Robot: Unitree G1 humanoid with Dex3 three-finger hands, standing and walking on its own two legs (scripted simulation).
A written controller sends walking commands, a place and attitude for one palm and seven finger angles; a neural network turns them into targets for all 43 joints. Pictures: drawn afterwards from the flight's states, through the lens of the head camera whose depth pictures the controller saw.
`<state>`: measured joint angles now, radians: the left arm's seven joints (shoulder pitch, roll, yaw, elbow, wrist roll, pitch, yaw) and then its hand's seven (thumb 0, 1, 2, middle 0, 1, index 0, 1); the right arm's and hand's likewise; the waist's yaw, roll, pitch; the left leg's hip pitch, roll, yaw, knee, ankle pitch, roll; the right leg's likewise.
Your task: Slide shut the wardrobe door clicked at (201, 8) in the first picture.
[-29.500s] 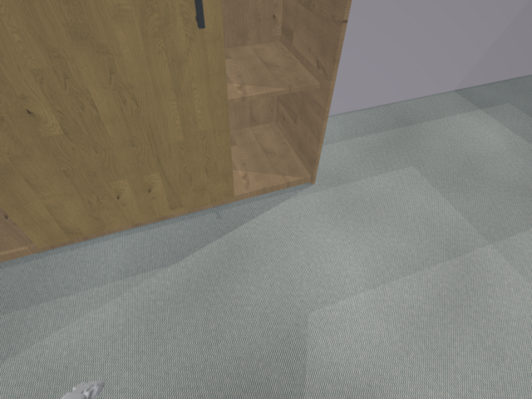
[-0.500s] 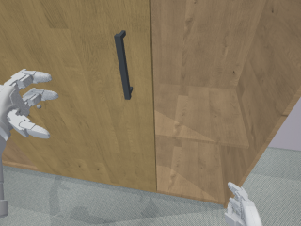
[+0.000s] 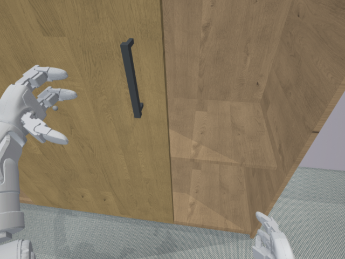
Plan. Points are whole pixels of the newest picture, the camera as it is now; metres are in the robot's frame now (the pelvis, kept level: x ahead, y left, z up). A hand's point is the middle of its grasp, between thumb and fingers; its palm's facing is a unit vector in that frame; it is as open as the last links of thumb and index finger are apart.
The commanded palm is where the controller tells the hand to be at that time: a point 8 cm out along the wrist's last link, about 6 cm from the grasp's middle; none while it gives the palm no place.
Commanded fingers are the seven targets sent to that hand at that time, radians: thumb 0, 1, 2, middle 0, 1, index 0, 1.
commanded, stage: move the hooked fingers beside the handle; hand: left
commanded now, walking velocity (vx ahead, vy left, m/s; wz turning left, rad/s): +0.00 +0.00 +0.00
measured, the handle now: (134, 81) +0.49 +0.14 +0.20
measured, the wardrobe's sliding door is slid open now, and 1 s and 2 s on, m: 0.43 0.43 0.43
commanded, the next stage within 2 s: none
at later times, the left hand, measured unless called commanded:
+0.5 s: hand (75, 104) +0.36 +0.24 +0.22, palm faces -0.02 -1.00 -0.08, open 14.0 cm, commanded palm +0.34 +0.29 +0.22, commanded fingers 0.00 -0.50 0.30 -0.30 -1.20 -0.30 -1.20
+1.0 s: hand (94, 90) +0.41 +0.21 +0.23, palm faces -0.02 -1.00 -0.04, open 13.9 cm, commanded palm +0.39 +0.27 +0.21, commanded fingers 0.00 -0.50 0.30 -0.30 -1.20 -0.30 -1.20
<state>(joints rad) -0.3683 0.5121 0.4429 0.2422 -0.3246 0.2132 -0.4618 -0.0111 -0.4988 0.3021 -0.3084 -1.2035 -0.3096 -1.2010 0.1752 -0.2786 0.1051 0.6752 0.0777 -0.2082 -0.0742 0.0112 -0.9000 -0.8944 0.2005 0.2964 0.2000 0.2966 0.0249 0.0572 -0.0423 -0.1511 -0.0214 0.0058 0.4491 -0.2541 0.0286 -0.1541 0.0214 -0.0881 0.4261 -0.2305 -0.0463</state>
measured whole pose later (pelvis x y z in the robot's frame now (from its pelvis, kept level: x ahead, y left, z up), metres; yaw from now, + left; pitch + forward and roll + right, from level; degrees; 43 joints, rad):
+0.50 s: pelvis +0.00 +0.00 +0.00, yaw +0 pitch -1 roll +0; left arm -0.49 0.48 0.36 0.37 -0.26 0.21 -0.41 -0.01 -0.50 0.30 -0.30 -1.20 -0.30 -1.20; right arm 0.19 -0.30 0.08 0.66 0.08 -0.19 -0.09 0.01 -0.90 -0.89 0.20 0.30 0.20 0.30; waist 0.02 0.06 -0.01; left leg -0.17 -0.03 0.00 0.45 -0.25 0.03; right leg -0.18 0.02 -0.09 0.43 -0.23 -0.04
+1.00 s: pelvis +0.01 +0.00 +0.00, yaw +0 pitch +0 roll +0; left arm -0.66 0.47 0.32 0.57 -0.23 0.18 -0.33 -0.01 -0.50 0.30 -0.30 -1.20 -0.31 -1.20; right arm 0.22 -0.29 0.08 0.70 0.08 -0.16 -0.08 0.01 -0.90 -0.89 0.20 0.30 0.20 0.30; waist -0.01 0.05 -0.03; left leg -0.18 -0.02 0.01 0.44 -0.26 0.03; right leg -0.19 0.02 -0.08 0.42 -0.23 -0.04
